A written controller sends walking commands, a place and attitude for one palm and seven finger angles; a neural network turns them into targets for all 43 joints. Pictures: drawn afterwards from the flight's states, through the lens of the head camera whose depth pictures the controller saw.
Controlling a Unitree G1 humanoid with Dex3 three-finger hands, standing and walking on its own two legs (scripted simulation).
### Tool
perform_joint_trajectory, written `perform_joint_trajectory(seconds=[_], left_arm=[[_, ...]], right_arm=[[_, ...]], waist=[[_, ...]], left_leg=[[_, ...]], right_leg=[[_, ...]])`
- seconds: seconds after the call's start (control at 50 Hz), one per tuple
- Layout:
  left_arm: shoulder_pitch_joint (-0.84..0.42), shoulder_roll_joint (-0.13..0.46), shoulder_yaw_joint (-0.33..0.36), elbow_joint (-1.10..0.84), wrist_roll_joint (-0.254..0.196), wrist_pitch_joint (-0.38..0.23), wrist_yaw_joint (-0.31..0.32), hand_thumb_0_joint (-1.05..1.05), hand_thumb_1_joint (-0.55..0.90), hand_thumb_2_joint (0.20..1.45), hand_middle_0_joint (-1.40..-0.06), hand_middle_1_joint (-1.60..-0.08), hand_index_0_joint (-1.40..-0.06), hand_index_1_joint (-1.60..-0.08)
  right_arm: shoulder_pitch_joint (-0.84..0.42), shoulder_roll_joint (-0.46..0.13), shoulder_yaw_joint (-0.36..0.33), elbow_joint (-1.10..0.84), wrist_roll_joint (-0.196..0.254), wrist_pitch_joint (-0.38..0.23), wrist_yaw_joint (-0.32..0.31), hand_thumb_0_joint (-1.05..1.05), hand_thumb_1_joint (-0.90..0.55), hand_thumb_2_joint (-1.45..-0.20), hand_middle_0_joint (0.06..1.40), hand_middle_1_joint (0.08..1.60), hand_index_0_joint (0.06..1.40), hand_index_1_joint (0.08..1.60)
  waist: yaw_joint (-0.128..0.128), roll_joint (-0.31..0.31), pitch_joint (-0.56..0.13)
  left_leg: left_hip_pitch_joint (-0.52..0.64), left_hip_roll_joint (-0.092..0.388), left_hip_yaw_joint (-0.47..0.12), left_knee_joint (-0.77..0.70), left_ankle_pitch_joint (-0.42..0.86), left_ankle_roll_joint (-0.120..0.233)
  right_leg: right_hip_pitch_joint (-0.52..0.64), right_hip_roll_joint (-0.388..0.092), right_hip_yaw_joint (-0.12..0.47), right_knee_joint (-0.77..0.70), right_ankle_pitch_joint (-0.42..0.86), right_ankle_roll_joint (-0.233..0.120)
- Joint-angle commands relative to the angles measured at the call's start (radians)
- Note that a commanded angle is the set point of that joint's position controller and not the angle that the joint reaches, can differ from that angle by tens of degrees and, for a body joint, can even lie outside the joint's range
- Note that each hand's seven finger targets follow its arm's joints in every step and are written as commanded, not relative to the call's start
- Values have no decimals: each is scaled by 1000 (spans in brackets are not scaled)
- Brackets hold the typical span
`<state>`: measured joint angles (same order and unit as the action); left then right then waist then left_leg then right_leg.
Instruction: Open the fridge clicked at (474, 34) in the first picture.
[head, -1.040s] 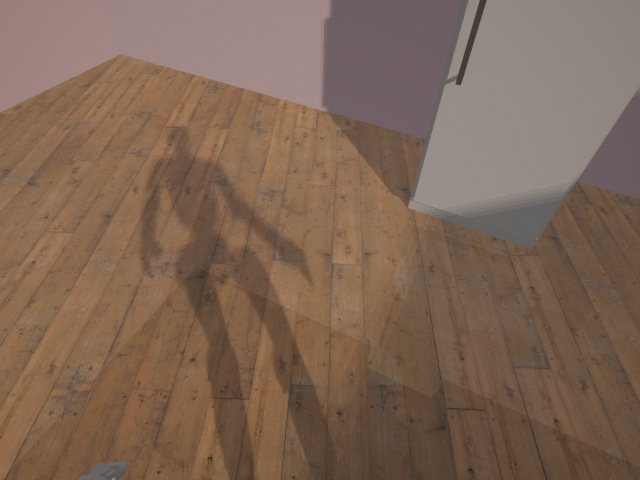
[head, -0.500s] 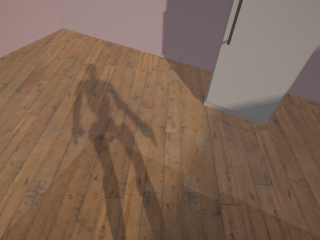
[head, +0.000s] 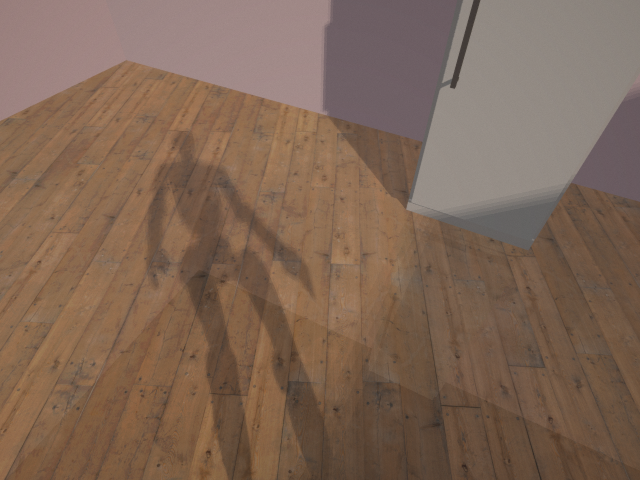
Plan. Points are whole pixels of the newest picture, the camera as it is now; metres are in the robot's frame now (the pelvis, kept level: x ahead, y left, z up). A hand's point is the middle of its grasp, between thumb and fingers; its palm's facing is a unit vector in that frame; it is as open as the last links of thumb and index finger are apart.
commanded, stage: look at it before walking up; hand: left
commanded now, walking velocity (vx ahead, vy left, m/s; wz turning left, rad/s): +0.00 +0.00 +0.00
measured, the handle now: (477, 1) +1.32 -0.38 +0.14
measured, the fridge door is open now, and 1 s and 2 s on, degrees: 0 0 0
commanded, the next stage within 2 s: walk to a spot facing it in 0.40 s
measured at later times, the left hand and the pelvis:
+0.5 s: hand out of the picture +0.08 +0.25 -0.16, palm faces -0.02 -0.94 -0.33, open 7.4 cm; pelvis +0.01 +0.00 +0.00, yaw +0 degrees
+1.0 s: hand out of the picture +0.07 +0.14 -0.17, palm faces -0.10 -0.98 -0.17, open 7.4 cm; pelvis +0.10 -0.03 -0.01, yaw -10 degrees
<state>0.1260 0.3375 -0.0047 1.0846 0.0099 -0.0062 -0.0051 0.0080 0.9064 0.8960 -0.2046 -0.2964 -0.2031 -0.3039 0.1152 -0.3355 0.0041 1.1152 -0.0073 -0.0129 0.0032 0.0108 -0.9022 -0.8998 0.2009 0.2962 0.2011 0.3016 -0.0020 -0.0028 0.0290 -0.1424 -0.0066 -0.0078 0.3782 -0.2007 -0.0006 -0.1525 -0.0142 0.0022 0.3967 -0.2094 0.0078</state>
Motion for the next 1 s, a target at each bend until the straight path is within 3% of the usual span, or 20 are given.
perform_joint_trajectory(seconds=[0.0, 0.48, 0.52, 0.54, 0.58, 0.62, 0.64, 0.66, 0.68, 0.7, 0.72, 0.74, 0.76, 0.78, 0.8, 0.82, 0.84, 0.88, 0.94, 0.98], left_arm=[[-41, 211, 40, -65, 2, -21, 15, 0, 900, 900, -200, -300, -200, -300], [-36, 213, 39, -55, 1, -20, 16, 0, 900, 900, -200, -300, -200, -300], [27, 102, 18, -30, 1, -1, 18, 0, 900, 900, -200, -300, -200, -300], [52, 87, 18, -29, 5, 9, 15, 0, 900, 900, -200, -300, -200, -300], [66, 93, 30, -52, 11, 23, 1, 0, 900, 900, -200, -300, -200, -300], [80, 89, 43, -87, 14, 25, -12, 0, 900, 900, -200, -300, -200, -300], [93, 76, 47, -103, 14, 21, -17, 0, 900, 900, -200, -300, -200, -300], [93, 51, 50, -119, 14, 14, -22, 0, 900, 900, -200, -300, -200, -300], [81, 27, 53, -136, 14, 8, -26, 0, 900, 900, -200, -300, -200, -300], [60, 17, 56, -154, 14, 2, -29, 0, 900, 900, -200, -300, -200, -300], [73, 4, 60, -160, 12, -4, -32, 0, 900, 900, -200, -300, -200, -300], [116, -4, 63, -149, 13, -9, -35, 0, 900, 900, -200, -300, -200, -300], [214, -17, 69, -115, 16, -12, -35, 0, 900, 900, -200, -300, -200, -300], [345, 45, 85, -77, 22, -26, -26, 0, 900, 900, -200, -300, -200, -300], [477, 155, 107, -47, 16, -39, -7, 0, 900, 900, -200, -300, -200, -300], [505, 117, 96, -38, 0, -45, 9, 0, 900, 900, -200, -300, -200, -300], [462, 84, 89, -40, 5, -47, 13, 0, 900, 900, -200, -300, -200, -300], [380, 26, 74, -68, 13, -53, 18, 0, 900, 900, -200, -300, -200, -300], [352, -1, 69, -65, 14, -67, 19, 0, 900, 900, -200, -300, -200, -300], [377, -18, 68, -49, 13, -72, 20, 0, 900, 900, -200, -300, -200, -300]], right_arm=[[-48, -213, -40, -66, -1, -22, -13, 0, -900, -900, 200, 300, 200, 300], [-63, -216, -37, -63, 0, -21, -15, 0, -900, -900, 200, 300, 200, 300], [1, -105, -13, -39, -7, -7, -13, 0, -900, -900, 200, 300, 200, 300], [31, -91, -13, -37, -10, 0, -13, 0, -900, -900, 200, 300, 200, 300], [43, -110, -27, -54, -15, 9, -12, 0, -900, -900, 200, 300, 200, 300], [71, -135, -45, -78, -16, 9, -13, 0, -900, -900, 200, 300, 200, 300], [92, -155, -56, -84, -15, 5, -14, 0, -900, -900, 200, 300, 200, 300], [118, -167, -67, -92, -13, -3, -17, 0, -900, -900, 200, 300, 200, 300], [134, -169, -75, -95, -12, -12, -19, 0, -900, -900, 200, 300, 200, 300], [152, -156, -78, -97, -13, -19, -19, 0, -900, -900, 200, 300, 200, 300], [145, -142, -79, -103, -15, -23, -20, 0, -900, -900, 200, 300, 200, 300], [125, -131, -77, -107, -15, -25, -20, 0, -900, -900, 200, 300, 200, 300], [90, -115, -74, -116, -15, -24, -21, 0, -900, -900, 200, 300, 200, 300], [72, -57, -64, -138, -7, -24, -15, 0, -900, -900, 200, 300, 200, 300], [-1, 11, -43, -203, -3, -35, -5, 0, -900, -900, 200, 300, 200, 300], [-66, -41, -55, -217, -11, -42, -7, 0, -900, -900, 200, 300, 200, 300], [-79, -15, -59, -210, -9, -45, -4, 0, -900, -900, 200, 300, 200, 300], [-35, 13, -59, -184, -17, -39, 2, 0, -900, -900, 200, 300, 200, 300], [22, 54, -66, -166, -15, -23, 11, 0, -900, -900, 200, 300, 200, 300], [9, 69, -68, -176, -14, -18, 17, 0, -900, -900, 200, 300, 200, 300]], waist=[[3, -5, -52], [6, 10, -52], [4, -4, -72], [4, 1, -60], [4, 12, 36], [-4, 60, 97], [-9, 94, 90], [-17, 144, 87], [-22, 176, 75], [-31, 168, 74], [-16, 159, 67], [9, 131, 43], [61, 98, 34], [112, -105, -2], [152, -383, -1], [158, -242, 41], [123, -135, 78], [65, -39, 87], [18, -80, 74], [20, -92, 72]], left_leg=[[-4, 119, -103, -67, 99, 31], [22, 125, -102, -79, 145, 28], [43, 125, -63, -50, 52, 10], [36, 125, -55, -37, -47, 10], [-31, 136, -64, -56, -279, 24], [-56, 181, -118, -92, -427, 56], [-20, 228, -170, -113, -461, 85], [7, 290, -230, -138, -436, 122], [54, 341, -241, -143, -340, 157], [74, 358, -226, -128, -223, 175], [59, 358, -174, -91, -124, 170], [18, 335, -110, -17, -54, 145], [-97, 281, -18, 119, -56, 98], [-306, 168, 109, 423, -119, 28], [-594, 38, 169, 715, -394, -25], [-613, 86, 23, 765, -328, -8], [-637, 111, 24, 809, -273, -11], [-590, 144, 20, 783, -166, -31], [-537, 142, 51, 710, -67, -52], [-538, 131, 65, 664, -8, -57]], right_leg=[[1, -109, 101, -78, 72, -37], [22, -108, 93, -83, 130, -35], [8, -95, 95, -67, 37, -23], [-24, -82, 105, -56, -66, -27], [-121, -51, 125, -40, -257, -38], [-217, -7, 111, 48, -321, -45], [-265, 22, 79, 135, -305, -43], [-302, 47, 25, 242, -244, -35], [-341, 35, -17, 320, -241, -26], [-361, 8, -20, 343, -274, -22], [-325, -11, -29, 321, -282, -21], [-231, -9, -45, 254, -244, -24], [-55, 8, -71, 148, -145, -32], [166, -101, 137, -27, -165, -80], [270, -361, 599, -198, -97, -192], [209, -350, 620, -201, -19, -227], [183, -348, 579, -183, 4, -255], [103, -295, 440, -179, 13, -247], [46, -230, 292, -196, 106, -211], [42, -196, 254, -202, 146, -196]])
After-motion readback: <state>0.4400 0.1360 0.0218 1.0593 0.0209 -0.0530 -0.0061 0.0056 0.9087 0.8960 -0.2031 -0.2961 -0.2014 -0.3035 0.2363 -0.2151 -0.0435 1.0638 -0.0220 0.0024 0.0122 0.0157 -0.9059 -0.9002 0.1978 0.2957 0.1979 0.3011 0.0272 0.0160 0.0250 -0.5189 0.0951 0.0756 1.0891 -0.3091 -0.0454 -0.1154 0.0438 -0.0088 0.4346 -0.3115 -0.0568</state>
